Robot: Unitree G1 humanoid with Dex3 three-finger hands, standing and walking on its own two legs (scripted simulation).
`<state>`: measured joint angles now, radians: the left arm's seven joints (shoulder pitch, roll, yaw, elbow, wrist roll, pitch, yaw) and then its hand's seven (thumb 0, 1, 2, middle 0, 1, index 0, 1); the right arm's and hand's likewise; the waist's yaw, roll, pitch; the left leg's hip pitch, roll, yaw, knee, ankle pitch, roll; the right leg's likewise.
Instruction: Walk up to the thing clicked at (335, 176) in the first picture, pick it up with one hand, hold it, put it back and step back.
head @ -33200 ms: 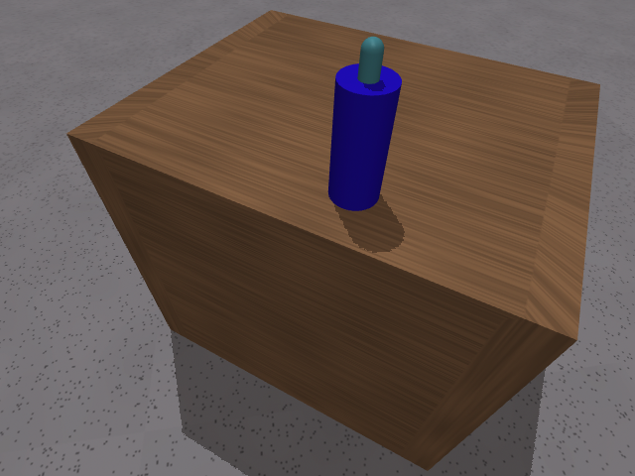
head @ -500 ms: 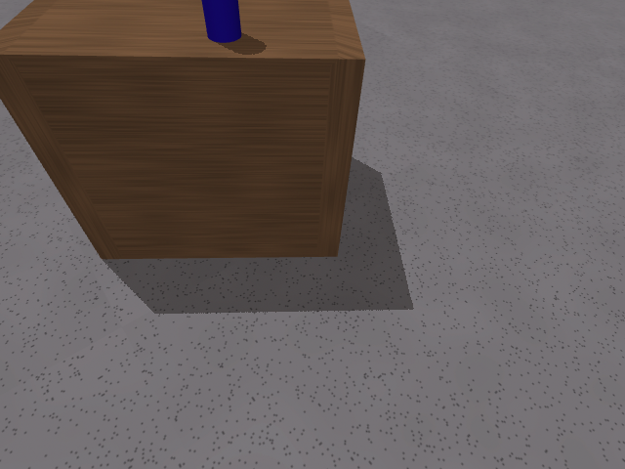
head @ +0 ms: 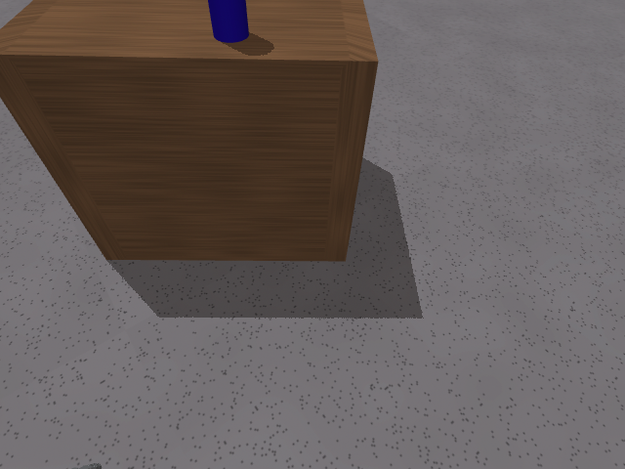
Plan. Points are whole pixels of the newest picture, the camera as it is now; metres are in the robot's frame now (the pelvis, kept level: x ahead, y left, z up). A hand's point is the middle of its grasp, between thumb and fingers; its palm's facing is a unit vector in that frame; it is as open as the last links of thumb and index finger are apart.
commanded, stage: step back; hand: left
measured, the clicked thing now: out of the picture +1.08 +0.17 +0.16
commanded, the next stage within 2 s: stand in 0.22 s
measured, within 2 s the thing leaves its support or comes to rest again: neither
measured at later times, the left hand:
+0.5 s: hand out of the picture +0.10 +0.26 -0.13, palm faces -0.01 -0.94 -0.34, open 7.4 cm
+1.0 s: hand out of the picture +0.07 +0.25 -0.13, palm faces -0.03 -0.94 -0.35, open 7.4 cm
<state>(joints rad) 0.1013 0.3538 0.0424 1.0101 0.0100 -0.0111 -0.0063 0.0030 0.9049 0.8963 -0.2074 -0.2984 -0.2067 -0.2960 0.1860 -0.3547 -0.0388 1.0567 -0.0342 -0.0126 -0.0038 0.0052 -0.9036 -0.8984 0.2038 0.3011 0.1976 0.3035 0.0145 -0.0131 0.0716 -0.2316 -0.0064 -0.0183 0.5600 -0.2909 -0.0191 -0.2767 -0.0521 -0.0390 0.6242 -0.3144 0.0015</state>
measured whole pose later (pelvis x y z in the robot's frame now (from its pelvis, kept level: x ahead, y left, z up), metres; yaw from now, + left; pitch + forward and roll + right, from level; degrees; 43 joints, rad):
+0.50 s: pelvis +0.01 +0.01 +0.02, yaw -1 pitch -3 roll +0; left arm 0.07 0.35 0.01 1.13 0.01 -0.01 -0.01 0.00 0.91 0.90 -0.20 -0.30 -0.20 -0.30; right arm 0.04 -0.34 -0.01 1.10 -0.01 -0.02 0.01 0.01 -0.90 -0.90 0.21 0.30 0.20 0.30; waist 0.02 0.01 0.07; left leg -0.10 0.01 -0.01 0.35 -0.21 -0.01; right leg -0.12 -0.04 -0.04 0.37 -0.20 0.02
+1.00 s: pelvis +0.00 -0.01 +0.02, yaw -1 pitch -3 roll +0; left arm 0.10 0.35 0.01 1.15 0.01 -0.02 -0.01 0.00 0.91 0.90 -0.20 -0.30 -0.20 -0.30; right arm 0.13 -0.35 -0.01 1.15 -0.02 -0.01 0.02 0.01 -0.90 -0.90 0.20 0.30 0.20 0.30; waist 0.00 0.01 0.06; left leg -0.10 0.03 -0.01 0.31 -0.16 -0.04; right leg -0.13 -0.01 -0.04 0.33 -0.16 -0.01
